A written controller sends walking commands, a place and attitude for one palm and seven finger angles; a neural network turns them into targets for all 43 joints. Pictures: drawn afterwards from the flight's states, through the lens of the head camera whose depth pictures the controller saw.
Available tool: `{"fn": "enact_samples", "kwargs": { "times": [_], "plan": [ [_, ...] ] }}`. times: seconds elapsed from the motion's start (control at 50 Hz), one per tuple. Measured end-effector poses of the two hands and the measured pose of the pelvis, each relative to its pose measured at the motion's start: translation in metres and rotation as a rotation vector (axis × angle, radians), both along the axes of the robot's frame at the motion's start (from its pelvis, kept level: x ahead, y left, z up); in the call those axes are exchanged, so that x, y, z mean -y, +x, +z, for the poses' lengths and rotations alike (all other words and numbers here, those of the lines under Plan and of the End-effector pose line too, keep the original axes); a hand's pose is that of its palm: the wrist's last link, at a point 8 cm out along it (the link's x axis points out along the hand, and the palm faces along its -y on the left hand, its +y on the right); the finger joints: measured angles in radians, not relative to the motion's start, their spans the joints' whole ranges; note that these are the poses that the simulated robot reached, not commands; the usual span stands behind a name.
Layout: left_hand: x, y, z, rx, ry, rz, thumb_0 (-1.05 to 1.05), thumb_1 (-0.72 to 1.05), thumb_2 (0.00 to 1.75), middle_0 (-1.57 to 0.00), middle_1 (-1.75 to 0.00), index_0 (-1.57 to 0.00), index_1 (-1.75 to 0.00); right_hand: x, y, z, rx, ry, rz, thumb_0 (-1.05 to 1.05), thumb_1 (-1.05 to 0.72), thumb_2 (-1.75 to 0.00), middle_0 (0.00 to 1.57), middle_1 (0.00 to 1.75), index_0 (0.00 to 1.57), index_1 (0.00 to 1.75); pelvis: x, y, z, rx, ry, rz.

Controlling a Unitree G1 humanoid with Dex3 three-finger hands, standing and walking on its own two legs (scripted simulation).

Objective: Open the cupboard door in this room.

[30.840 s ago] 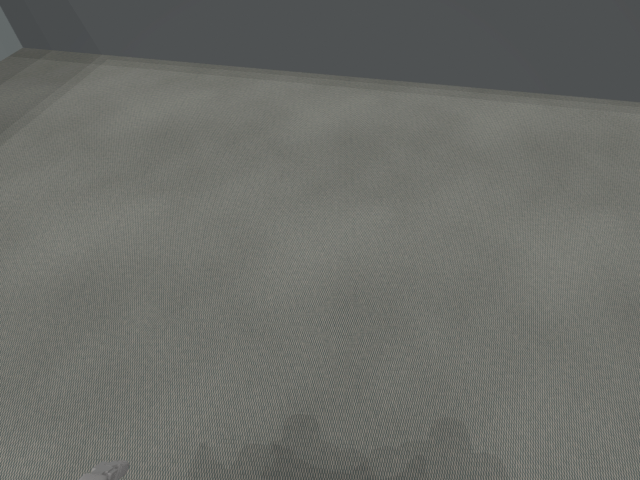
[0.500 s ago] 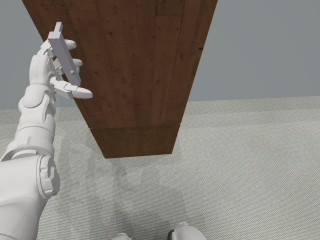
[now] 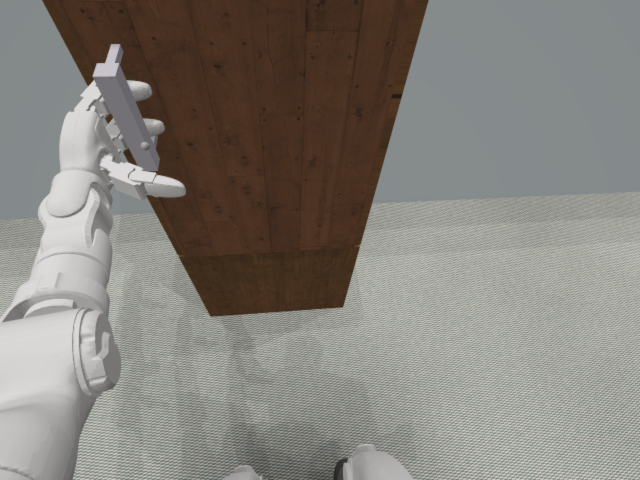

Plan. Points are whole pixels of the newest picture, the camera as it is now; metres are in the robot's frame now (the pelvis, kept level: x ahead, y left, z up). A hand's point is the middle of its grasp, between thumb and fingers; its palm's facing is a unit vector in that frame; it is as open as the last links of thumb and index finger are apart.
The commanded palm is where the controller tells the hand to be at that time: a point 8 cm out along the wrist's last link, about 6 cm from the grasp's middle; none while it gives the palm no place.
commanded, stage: close the thumb around the handle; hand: left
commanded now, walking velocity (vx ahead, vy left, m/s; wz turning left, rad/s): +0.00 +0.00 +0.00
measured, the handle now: (133, 112) +0.55 +0.20 +0.12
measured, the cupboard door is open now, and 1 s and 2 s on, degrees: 0 0 46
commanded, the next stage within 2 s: pull the door open along its arc in 0.80 s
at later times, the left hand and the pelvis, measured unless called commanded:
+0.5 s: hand (145, 146) +0.50 +0.18 +0.11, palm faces +0.02 -1.00 +0.00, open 9.5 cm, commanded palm +0.47 +0.23 +0.11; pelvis +0.00 +0.01 +0.00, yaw +0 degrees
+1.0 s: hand (147, 145) +0.50 +0.18 +0.11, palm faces +0.01 -1.00 -0.01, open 5.8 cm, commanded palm +0.46 +0.23 +0.11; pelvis +0.00 +0.01 +0.00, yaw +0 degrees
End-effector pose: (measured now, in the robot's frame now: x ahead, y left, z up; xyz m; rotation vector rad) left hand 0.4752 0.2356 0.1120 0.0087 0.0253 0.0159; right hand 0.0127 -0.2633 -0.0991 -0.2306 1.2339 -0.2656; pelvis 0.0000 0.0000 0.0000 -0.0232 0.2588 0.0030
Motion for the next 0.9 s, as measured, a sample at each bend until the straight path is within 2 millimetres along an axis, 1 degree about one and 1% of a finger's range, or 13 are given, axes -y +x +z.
{"fn": "enact_samples", "kwargs": {
  "times": [0.18,0.28,0.38,0.5,0.66,0.72,0.9],
  "plan": [
    [-0.001,0.002,-0.002,0.004,-0.005,-0.001,-0.01,-0.48,0.31,-0.30,-1.20,-0.31,-1.20,-0.002,0.000,0.000,0.000,-0.006,0.002,0.00,-0.91,-0.90,0.21,0.30,0.20,0.30,-0.003,0.000,-0.001,-0.006,-0.002,-0.001],
    [0.000,0.003,0.000,0.019,-0.007,-0.004,-0.01,-0.36,0.36,-0.31,-1.22,-0.31,-1.22,-0.007,-0.002,-0.001,-0.008,0.004,-0.005,0.00,-0.91,-0.90,0.21,0.30,0.20,0.30,-0.005,0.002,-0.001,-0.006,-0.003,-0.005],
    [0.000,0.002,0.001,0.018,-0.005,-0.004,-0.01,-0.16,0.45,-0.33,-1.24,-0.33,-1.24,-0.012,-0.003,-0.002,-0.012,0.017,-0.011,0.00,-0.91,-0.90,0.21,0.30,0.20,0.30,-0.007,0.004,0.000,-0.002,-0.003,-0.007],
    [0.001,-0.001,-0.001,0.013,-0.007,-0.001,0.00,0.15,0.58,-0.35,-1.27,-0.35,-1.27,-0.015,-0.001,-0.003,-0.009,0.026,-0.009,0.00,-0.91,-0.90,0.21,0.30,0.20,0.30,-0.009,0.005,0.001,0.004,-0.003,-0.008],
    [0.001,-0.001,-0.001,0.011,-0.002,0.002,0.01,0.58,0.76,-0.38,-1.32,-0.38,-1.32,-0.014,0.002,-0.003,0.001,0.021,0.002,0.00,-0.91,-0.90,0.21,0.30,0.20,0.30,-0.009,0.003,0.000,0.004,-0.003,-0.002],
    [0.002,0.001,-0.001,0.011,-0.001,0.000,0.01,0.70,0.81,-0.39,-1.33,-0.39,-1.33,-0.013,0.002,-0.003,0.000,0.016,0.004,0.00,-0.91,-0.90,0.21,0.30,0.21,0.30,-0.009,0.002,-0.001,0.001,-0.003,-0.001],
    [0.001,0.003,-0.001,0.011,-0.004,-0.005,0.01,0.69,0.82,-0.37,-1.35,-0.38,-1.35,-0.008,-0.003,-0.002,-0.014,0.003,0.002,0.00,-0.91,-0.90,0.21,0.30,0.20,0.30,-0.006,0.000,-0.002,-0.005,-0.003,0.000]
  ]
}}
